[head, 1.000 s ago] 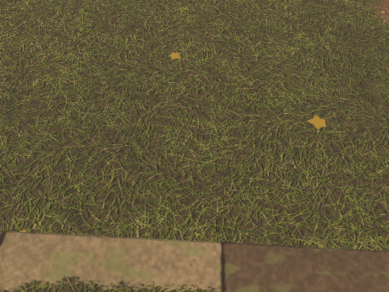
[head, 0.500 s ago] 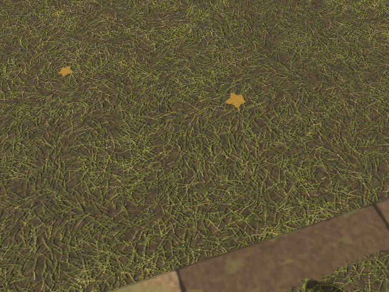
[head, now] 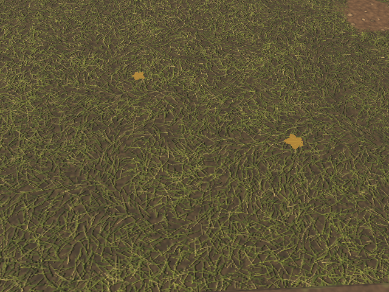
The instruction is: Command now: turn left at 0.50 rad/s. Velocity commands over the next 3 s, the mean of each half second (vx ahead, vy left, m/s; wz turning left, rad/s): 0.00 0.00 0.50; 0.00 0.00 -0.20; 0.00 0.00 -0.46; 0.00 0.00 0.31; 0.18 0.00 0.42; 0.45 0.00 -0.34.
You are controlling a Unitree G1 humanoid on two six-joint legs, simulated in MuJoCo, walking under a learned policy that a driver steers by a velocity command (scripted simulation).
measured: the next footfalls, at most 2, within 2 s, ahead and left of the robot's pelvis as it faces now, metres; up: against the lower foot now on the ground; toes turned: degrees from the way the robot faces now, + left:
right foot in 0.34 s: +0.06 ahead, -0.12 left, +0.00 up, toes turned +16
left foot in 0.70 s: -0.02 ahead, +0.08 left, +0.00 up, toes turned +10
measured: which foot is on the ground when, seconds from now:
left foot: down 0.00-0.32, up 0.34-0.68, down 0.70-1.00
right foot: up 0.00-0.32, down 0.34-0.70, up 0.72-1.00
